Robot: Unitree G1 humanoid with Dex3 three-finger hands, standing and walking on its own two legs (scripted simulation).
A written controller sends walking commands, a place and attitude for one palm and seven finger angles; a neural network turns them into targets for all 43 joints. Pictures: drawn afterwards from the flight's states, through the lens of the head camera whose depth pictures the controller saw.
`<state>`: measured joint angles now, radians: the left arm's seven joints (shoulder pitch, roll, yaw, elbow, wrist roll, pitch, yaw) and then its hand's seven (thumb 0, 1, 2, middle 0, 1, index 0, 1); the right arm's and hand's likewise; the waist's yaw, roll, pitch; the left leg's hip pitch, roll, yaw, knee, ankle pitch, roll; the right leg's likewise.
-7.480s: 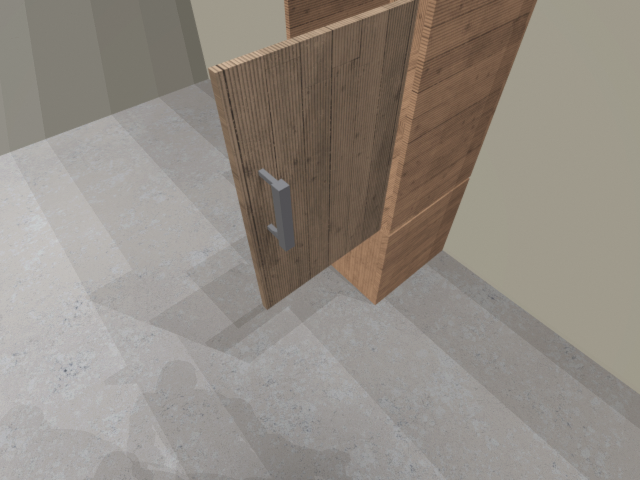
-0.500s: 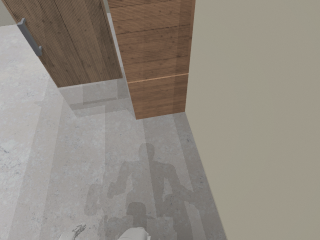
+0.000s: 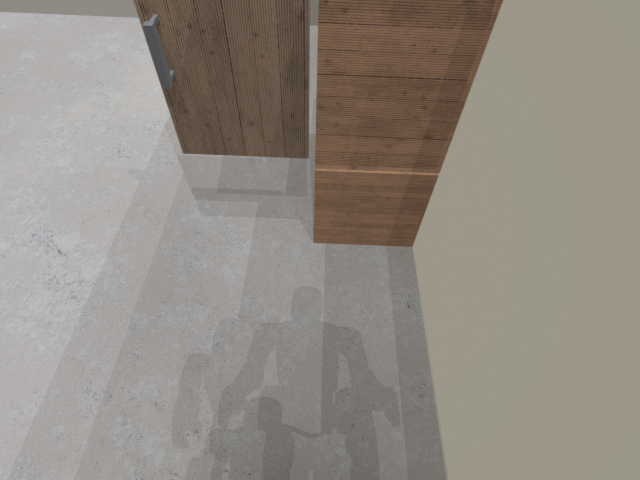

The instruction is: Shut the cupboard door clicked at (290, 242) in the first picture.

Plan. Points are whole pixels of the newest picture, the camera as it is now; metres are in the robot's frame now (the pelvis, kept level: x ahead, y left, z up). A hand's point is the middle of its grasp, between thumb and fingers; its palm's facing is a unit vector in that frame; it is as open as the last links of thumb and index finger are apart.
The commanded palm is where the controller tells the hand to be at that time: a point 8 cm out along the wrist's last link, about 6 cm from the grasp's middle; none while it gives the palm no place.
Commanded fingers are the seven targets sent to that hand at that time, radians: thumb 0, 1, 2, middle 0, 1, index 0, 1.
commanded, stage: take the last steps up to it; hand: left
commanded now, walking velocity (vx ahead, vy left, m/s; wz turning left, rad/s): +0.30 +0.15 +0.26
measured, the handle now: (161, 52) +0.98 +0.46 -0.01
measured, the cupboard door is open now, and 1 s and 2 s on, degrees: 90 90 90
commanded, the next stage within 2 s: come to a stop and stand still in 1.36 s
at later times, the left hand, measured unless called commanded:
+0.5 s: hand out of the picture +0.04 +0.24 -0.20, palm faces +0.21 -0.96 -0.18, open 7.4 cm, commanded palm none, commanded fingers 0.00 0.90 0.90 -0.20 -0.30 -0.20 -0.30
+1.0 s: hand (162, 342) +0.32 +0.29 -0.15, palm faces +0.17 -0.96 -0.23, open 7.2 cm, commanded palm none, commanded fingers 0.00 0.90 0.90 -0.20 -0.30 -0.20 -0.30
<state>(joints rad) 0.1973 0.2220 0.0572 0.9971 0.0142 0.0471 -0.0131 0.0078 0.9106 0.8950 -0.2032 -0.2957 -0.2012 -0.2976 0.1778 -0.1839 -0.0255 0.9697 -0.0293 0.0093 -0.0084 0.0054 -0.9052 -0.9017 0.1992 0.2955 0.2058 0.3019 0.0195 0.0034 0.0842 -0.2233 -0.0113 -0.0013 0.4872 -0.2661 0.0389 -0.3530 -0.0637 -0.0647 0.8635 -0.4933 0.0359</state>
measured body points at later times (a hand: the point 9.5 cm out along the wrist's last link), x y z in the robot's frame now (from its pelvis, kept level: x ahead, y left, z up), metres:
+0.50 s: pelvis +0.12 +0.07 -0.02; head +0.16 +0.09 +0.42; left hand +0.03 +0.30 -0.18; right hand +0.26 -0.16 -0.15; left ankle +0.17 +0.19 -0.74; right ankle +0.02 -0.11 -0.68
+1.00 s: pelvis +0.30 +0.10 +0.01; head +0.33 +0.09 +0.46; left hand +0.31 +0.34 -0.13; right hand +0.33 -0.13 -0.16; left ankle +0.29 +0.25 -0.67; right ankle +0.30 +0.01 -0.74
